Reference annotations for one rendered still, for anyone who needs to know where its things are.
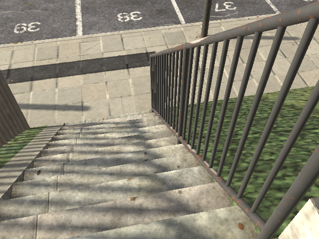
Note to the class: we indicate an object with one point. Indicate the stairs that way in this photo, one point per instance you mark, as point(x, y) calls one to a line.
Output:
point(120, 177)

